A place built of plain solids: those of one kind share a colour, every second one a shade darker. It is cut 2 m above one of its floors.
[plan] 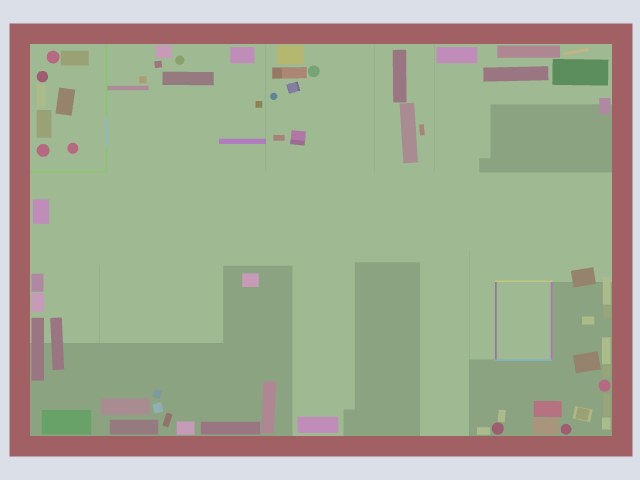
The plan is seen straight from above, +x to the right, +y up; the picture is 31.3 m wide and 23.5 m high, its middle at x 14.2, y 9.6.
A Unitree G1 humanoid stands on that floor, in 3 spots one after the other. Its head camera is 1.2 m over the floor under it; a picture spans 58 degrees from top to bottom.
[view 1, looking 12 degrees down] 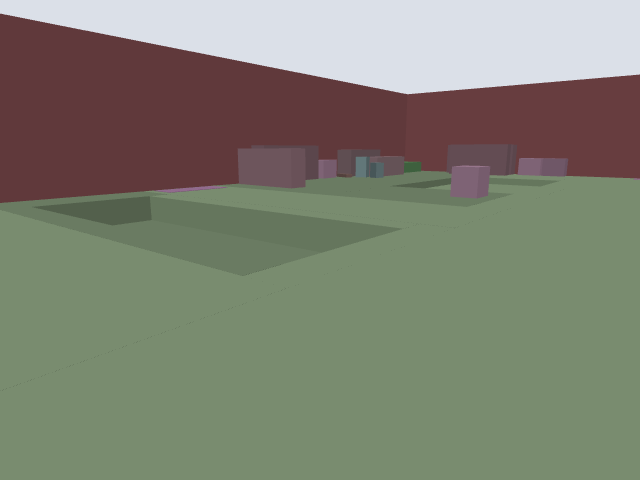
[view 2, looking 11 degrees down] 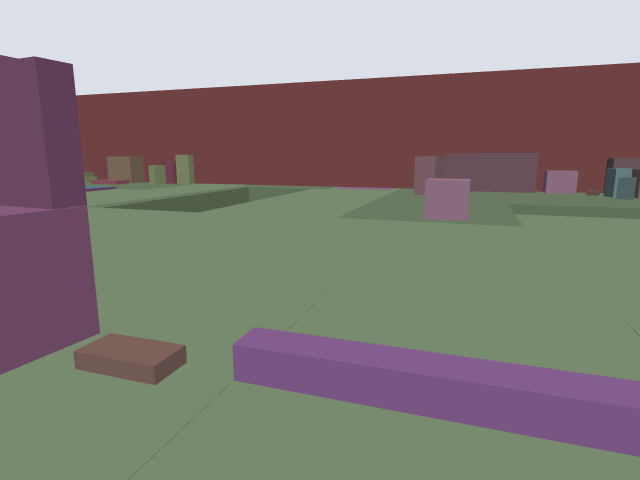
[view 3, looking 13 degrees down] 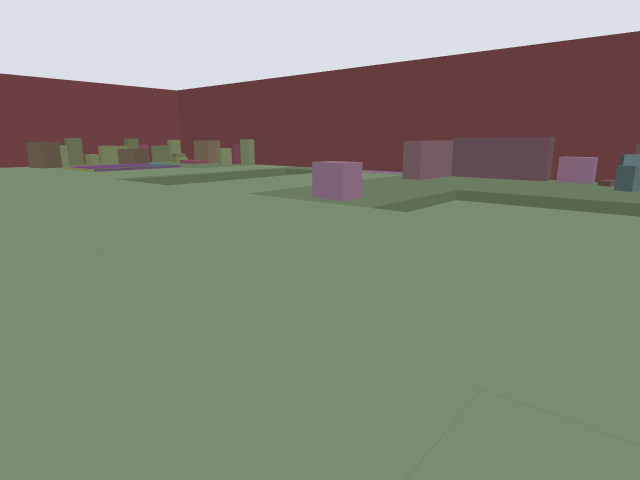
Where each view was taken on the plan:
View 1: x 21.73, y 11.60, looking -141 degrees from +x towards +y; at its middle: floor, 7.67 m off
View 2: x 10.40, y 16.45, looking -71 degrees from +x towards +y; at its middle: floor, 6.28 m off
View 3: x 5.18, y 14.89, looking -50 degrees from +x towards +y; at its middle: floor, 5.33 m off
